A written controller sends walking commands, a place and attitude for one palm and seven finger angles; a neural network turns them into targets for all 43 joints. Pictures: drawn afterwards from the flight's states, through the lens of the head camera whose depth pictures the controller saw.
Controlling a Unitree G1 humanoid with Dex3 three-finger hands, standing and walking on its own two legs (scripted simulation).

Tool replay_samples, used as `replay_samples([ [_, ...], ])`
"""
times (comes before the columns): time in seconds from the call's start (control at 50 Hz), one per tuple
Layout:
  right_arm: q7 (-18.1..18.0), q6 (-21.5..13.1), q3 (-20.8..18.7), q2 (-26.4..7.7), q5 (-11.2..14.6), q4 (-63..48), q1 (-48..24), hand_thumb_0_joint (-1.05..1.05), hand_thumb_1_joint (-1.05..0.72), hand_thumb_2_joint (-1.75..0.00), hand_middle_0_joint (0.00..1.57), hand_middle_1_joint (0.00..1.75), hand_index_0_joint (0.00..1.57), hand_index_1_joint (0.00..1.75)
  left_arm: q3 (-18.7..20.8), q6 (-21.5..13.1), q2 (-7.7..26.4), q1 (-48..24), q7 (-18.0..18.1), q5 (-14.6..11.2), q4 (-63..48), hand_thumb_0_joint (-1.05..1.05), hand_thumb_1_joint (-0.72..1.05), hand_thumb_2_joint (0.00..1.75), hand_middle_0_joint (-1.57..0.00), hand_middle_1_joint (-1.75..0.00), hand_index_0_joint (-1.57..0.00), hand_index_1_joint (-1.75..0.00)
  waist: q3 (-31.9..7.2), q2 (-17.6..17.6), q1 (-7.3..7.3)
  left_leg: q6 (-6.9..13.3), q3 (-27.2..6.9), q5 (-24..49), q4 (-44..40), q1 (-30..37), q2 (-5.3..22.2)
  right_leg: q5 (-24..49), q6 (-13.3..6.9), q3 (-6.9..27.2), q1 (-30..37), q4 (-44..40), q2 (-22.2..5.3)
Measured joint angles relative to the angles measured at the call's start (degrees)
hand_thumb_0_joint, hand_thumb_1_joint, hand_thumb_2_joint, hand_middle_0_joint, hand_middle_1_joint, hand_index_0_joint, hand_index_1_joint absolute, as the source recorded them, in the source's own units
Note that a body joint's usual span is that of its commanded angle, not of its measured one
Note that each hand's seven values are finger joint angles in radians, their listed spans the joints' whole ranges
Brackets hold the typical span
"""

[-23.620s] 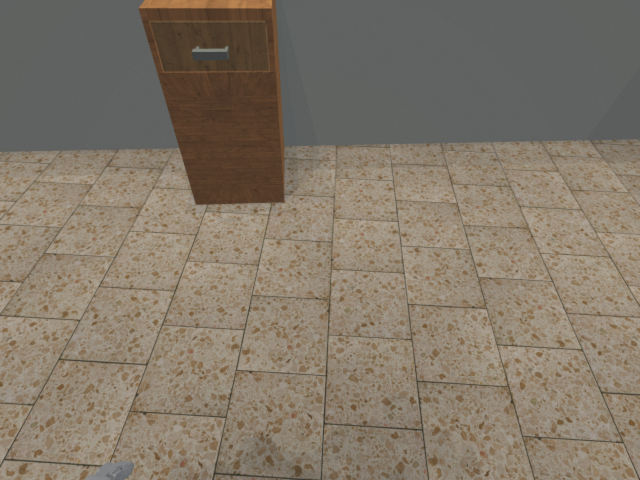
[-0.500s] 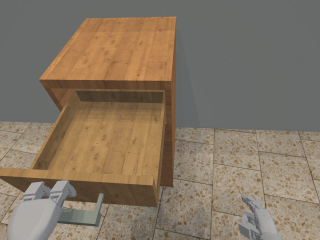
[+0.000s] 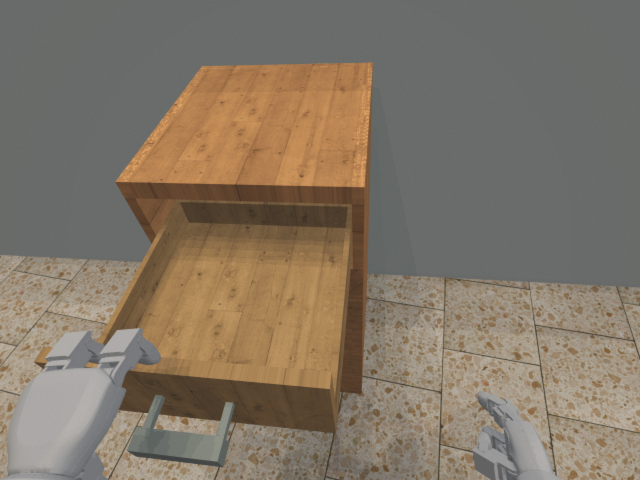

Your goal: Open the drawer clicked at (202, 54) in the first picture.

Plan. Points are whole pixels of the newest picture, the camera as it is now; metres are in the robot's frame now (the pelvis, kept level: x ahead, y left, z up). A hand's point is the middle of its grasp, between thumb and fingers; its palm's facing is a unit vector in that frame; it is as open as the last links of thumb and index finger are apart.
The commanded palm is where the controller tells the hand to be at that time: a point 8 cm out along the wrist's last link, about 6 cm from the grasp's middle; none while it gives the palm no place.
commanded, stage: lift the hand off the handle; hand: left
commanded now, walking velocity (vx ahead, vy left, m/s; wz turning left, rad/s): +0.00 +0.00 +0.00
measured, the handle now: (186, 426) +0.18 +0.21 -0.03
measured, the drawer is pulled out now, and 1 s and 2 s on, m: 0.30 0.30 0.30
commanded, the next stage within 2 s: draw the hand back to the body in 0.38 s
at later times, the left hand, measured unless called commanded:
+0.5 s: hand (73, 417) +0.14 +0.26 +0.11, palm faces +0.01 -0.13 -0.99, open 13.9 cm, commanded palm +0.12 +0.25 +0.17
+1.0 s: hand (54, 406) +0.15 +0.27 +0.13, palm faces +0.03 -0.10 -0.99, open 13.9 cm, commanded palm +0.12 +0.27 +0.18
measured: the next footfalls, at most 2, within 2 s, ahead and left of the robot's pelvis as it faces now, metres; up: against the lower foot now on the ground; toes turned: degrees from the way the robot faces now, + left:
none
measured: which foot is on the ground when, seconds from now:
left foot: down 0.00-1.00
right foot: down 0.00-1.00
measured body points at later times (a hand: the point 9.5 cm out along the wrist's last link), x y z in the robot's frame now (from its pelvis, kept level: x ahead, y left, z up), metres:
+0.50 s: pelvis +0.01 +0.01 +0.02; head +0.01 -0.02 +0.47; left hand +0.14 +0.26 +0.16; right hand +0.23 -0.19 -0.06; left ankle -0.03 +0.09 -0.71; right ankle +0.00 -0.10 -0.71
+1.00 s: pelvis +0.00 +0.02 +0.02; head +0.00 -0.01 +0.47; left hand +0.14 +0.27 +0.18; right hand +0.22 -0.18 -0.06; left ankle -0.03 +0.09 -0.71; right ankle +0.00 -0.10 -0.71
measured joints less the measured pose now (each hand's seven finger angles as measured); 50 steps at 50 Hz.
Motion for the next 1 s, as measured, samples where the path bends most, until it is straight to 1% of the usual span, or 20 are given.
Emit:
replay_samples([
  [0.08, 0.35, 0.87, 0.29, 0.26, 0.73, -0.07, -0.09, 0.01, -0.91, -0.9, 0.2, 0.3, 0.2, 0.3, 0.43, 1.84, 0.48, -0.34, -1.44, -0.44, -2.4, 0.0, -0.49, 0.3, -0.32, -1.2, -0.35, -1.21, 0.05, 0.2, 0.04, 0.2, 0.44, 0.58, -1.84, 1.91, -0.06, 0.59, 0.26, 0.55, 1.69, -1.59, -0.05],
  [0.18, 0.45, 1.6, 0.88, 0.04, 1.77, -0.95, 0.14, 0.01, -0.91, -0.9, 0.2, 0.3, 0.2, 0.3, 0.4, 5.47, 1.19, 1.11, -4.97, -2.42, -4.76, 0.0, -0.49, 0.3, -0.32, -1.2, -0.33, -1.21, 0.44, 0.63, 0.09, 0.35, 0.67, 1.6, -4.7, 4.8, -0.01, 1.69, 0.52, 0.94, 4.58, -4.51, -0.04],
  [0.24, 0.22, 1.52, 1.12, -0.42, 1.86, -1.59, 0.39, 0.01, -0.91, -0.9, 0.2, 0.3, 0.2, 0.3, 0.04, 6.35, 1.36, 2.43, -6.72, -3.41, -7.2, 0.0, -0.49, 0.3, -0.32, -1.2, -0.32, -1.2, 0.74, 0.88, 0.41, 0.52, 0.55, 2.13, -6.06, 6.26, 0.03, 2.37, 0.69, 0.91, 6.27, -6.28, -0.04],
  [0.3, -0.05, 1.54, 1.3, -0.85, 1.71, -2.12, 0.55, 0.01, -0.91, -0.9, 0.2, 0.3, 0.2, 0.3, 0.04, 5.96, 2.11, 3.13, -7.73, -3.48, -9.39, 0.0, -0.49, 0.3, -0.32, -1.2, -0.32, -1.2, 1.18, 0.82, 0.98, 0.63, 0.38, 2.56, -7.09, 7.44, 0.05, 2.96, 0.8, 0.8, 7.68, -7.72, -0.05],
  [0.36, -0.03, 1.61, 1.37, -0.99, 1.66, -2.33, 0.35, 0.01, -0.91, -0.9, 0.2, 0.3, 0.2, 0.3, 0.95, 5.04, 2.81, 3.43, -8.04, -3.29, -10.52, 0.0, -0.49, 0.3, -0.32, -1.2, -0.32, -1.2, 1.67, 0.6, 1.35, 0.66, 0.24, 2.92, -7.83, 8.29, 0.08, 3.44, 0.84, 0.71, 8.72, -8.78, -0.05],
  [0.44, 0.21, 1.79, 1.36, -0.8, 1.88, -2.46, -0.19, 0.01, -0.91, -0.9, 0.2, 0.3, 0.2, 0.3, 1.74, 4.69, 2.43, 3.5, -8.8, -3.75, -9.98, 0.0, -0.49, 0.3, -0.32, -1.2, -0.31, -1.2, 2.39, 0.3, 1.49, 0.69, 0.16, 3.32, -8.53, 8.96, 0.11, 3.98, 0.89, 0.65, 9.55, -9.79, -0.05],
  [0.58, -0.03, 1.83, 1.75, -0.81, 1.31, -2.92, 0.42, 0.01, -0.91, -0.9, 0.2, 0.3, 0.2, 0.3, 0.82, 4.36, 2.31, 3.04, -9.65, -3.38, -9.61, 0.0, -0.49, 0.3, -0.32, -1.2, -0.32, -1.2, 2.55, -0.07, 1.95, 0.86, -0.01, 3.63, -9.01, 9.29, 0.11, 4.57, 1.08, 0.51, 10.27, -10.98, -0.08],
  [0.66, 0.04, 1.81, 1.81, -0.68, 1.17, -2.58, 0.43, 0.01, -0.91, -0.9, 0.2, 0.3, 0.2, 0.3, 1.0, 3.48, 2.81, 2.49, -9.18, -2.85, -10.56, 0.0, -0.49, 0.3, -0.32, -1.2, -0.32, -1.2, 2.61, 0.01, 1.87, 0.97, 0.07, 3.62, -8.98, 9.43, 0.08, 4.69, 1.19, 0.58, 10.49, -11.16, -0.12],
  [0.72, 0.26, 2.06, 1.85, -0.41, 1.45, -2.22, 0.27, 0.01, -0.91, -0.9, 0.2, 0.3, 0.2, 0.3, 1.94, 3.5, 3.42, 2.23, -8.97, -2.84, -10.89, 0.0, -0.49, 0.3, -0.32, -1.2, -0.32, -1.2, 2.62, 0.05, 1.68, 1.01, 0.3, 3.74, -9.18, 9.6, 0.05, 4.82, 1.27, 0.8, 10.56, -11.27, -0.15],
  [0.8, 0.48, 2.4, 1.71, -0.22, 1.95, -1.96, 0.19, 0.01, -0.91, -0.9, 0.2, 0.3, 0.2, 0.3, 2.8, 4.72, 3.65, 2.16, -9.34, -3.99, -11.06, 0.0, -0.49, 0.3, -0.32, -1.2, -0.32, -1.2, 2.71, 0.39, 1.16, 1.11, 0.34, 4.11, -9.76, 10.01, -0.19, 5.04, 1.45, 0.86, 10.9, -11.61, -0.41],
  [0.86, 0.34, 2.59, 1.75, -0.3, 2.03, -1.8, 0.23, 0.01, -0.91, -0.9, 0.2, 0.3, 0.2, 0.3, 2.77, 5.59, 3.55, 1.67, -10.18, -4.69, -10.74, 0.0, -0.49, 0.3, -0.32, -1.2, -0.31, -1.2, 2.87, 0.56, 1.08, 1.24, 0.3, 4.46, -10.21, 10.22, -0.34, 5.29, 1.54, 0.84, 11.1, -11.97, -0.57],
  [0.92, 0.04, 2.68, 2.02, -0.46, 2.09, -1.61, 0.33, 0.01, -0.91, -0.9, 0.2, 0.3, 0.2, 0.3, 2.84, 5.83, 3.83, 1.56, -10.84, -4.94, -10.49, 0.0, -0.49, 0.3, -0.32, -1.2, -0.31, -1.2, 2.95, 0.49, 1.2, 1.28, 0.32, 4.72, -10.57, 10.41, -0.34, 5.57, 1.55, 0.85, 11.31, -12.36, -0.58],
  [1.0, -0.48, 2.73, 2.19, -0.64, 2.08, -1.54, 0.54, 0.01, -0.91, -0.9, 0.2, 0.3, 0.2, 0.3, 3.25, 5.29, 4.69, 1.34, -11.48, -5.12, -10.14, 0.0, -0.49, 0.3, -0.32, -1.2, -0.31, -1.2, 3.26, 0.17, 1.37, 1.23, 0.14, 4.91, -10.85, 10.8, -0.3, 5.78, 1.48, 0.68, 11.82, -12.79, -0.56],
])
